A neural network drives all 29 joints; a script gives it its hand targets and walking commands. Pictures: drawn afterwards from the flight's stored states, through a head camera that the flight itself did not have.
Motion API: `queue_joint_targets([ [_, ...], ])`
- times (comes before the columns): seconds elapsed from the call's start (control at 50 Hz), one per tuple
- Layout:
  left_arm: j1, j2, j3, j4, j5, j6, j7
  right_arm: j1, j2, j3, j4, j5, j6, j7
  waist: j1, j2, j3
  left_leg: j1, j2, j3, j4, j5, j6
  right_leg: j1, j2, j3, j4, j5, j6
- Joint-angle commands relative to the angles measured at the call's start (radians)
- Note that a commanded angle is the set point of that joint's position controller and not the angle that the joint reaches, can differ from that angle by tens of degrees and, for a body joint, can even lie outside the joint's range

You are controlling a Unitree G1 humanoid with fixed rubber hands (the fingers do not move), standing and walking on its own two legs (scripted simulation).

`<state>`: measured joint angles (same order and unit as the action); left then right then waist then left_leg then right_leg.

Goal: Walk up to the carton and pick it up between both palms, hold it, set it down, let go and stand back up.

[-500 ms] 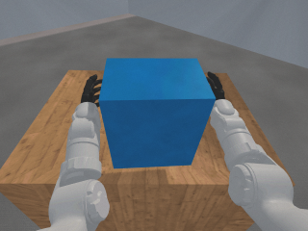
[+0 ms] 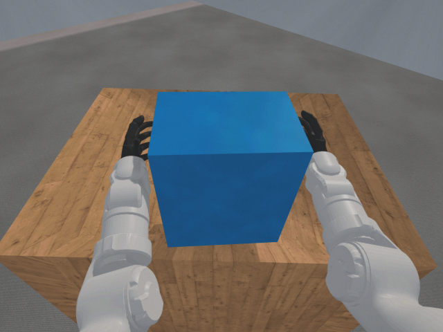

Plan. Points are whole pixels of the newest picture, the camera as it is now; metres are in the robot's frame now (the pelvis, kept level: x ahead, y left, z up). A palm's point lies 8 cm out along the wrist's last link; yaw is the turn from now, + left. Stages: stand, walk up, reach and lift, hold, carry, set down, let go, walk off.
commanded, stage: set down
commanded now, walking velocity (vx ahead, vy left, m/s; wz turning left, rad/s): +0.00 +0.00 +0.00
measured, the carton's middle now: (223, 174) +0.42 +0.05 +0.08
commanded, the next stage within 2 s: none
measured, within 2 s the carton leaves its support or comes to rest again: rests again in 0.72 s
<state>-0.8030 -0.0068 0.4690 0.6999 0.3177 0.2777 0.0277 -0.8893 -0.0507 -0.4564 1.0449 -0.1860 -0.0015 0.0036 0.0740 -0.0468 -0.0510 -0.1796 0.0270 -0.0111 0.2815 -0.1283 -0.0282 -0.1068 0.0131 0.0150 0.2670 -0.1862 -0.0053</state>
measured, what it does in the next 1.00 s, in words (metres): stands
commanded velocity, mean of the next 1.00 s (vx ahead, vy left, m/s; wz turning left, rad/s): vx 0.00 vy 0.00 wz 0.00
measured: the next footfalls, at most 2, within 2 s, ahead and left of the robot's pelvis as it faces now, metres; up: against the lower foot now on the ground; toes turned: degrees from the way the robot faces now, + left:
none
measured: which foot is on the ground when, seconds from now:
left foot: down 0.00-1.00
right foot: down 0.00-1.00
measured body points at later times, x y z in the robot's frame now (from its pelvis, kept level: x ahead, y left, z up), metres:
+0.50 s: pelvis +0.00 +0.00 +0.00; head +0.02 +0.01 +0.45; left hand +0.41 +0.21 +0.11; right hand +0.45 -0.12 +0.11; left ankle +0.01 +0.13 -0.75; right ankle -0.03 -0.11 -0.75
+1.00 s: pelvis +0.00 +0.00 +0.00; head +0.03 +0.01 +0.45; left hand +0.40 +0.21 +0.09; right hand +0.44 -0.13 +0.10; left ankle +0.01 +0.13 -0.75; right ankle -0.03 -0.11 -0.75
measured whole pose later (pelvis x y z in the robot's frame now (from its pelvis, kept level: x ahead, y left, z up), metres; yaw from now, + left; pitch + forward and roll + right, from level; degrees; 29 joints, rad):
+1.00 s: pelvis +0.00 +0.00 +0.00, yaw +0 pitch +6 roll +0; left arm -0.74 -0.06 0.54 0.75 0.36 0.11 0.02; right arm -0.82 0.00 -0.58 0.99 -0.35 -0.09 0.05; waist 0.09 -0.04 -0.05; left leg -0.26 0.03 0.03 0.28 -0.12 -0.02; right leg -0.20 0.00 -0.01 0.28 -0.18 0.00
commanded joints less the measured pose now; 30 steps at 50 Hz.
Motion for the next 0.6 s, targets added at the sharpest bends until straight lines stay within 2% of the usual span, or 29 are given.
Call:
queue_joint_targets([
  [0.0, -0.65, -0.45, -0.28, -0.06, -0.05, -0.054, -0.09, -0.646, 0.457, 0.209, -0.118, -0.018, -0.056, 0.137, 0.003, 0.046, -0.459, 0.25, -0.035, 0.122, 0.05, 0.396, -0.026, 0.056, 0.022, -0.109, 0.003, 0.294, 0.06],
  [0.06, -0.643, -0.459, -0.282, -0.074, -0.047, -0.063, -0.087, -0.634, 0.464, 0.208, -0.118, -0.025, -0.065, 0.141, 0.005, 0.056, -0.489, 0.269, -0.032, 0.124, 0.064, 0.447, -0.032, 0.051, 0.023, -0.112, 0.011, 0.333, 0.059],
  [0.14, -0.633, -0.444, -0.244, -0.048, -0.03, -0.073, -0.093, -0.615, 0.477, 0.191, -0.109, -0.054, -0.062, 0.146, 0.013, 0.031, -0.462, 0.209, -0.035, 0.131, 0.042, 0.391, -0.015, 0.079, 0.014, -0.104, 0.019, 0.334, 0.071],
  [0.22, -0.631, -0.458, -0.255, -0.064, -0.031, -0.092, -0.085, -0.612, 0.491, 0.196, -0.126, -0.063, -0.081, 0.148, 0.017, 0.045, -0.512, 0.23, -0.034, 0.135, 0.062, 0.448, -0.022, 0.076, 0.016, -0.107, 0.03, 0.387, 0.069],
  [0.58, -0.581, -0.473, -0.247, -0.042, -0.015, -0.141, -0.081, -0.549, 0.494, 0.17, -0.11, -0.117, -0.117, 0.156, 0.019, 0.038, -0.511, 0.208, -0.023, 0.141, 0.062, 0.452, -0.015, 0.051, 0.015, -0.115, 0.034, 0.377, 0.063],
])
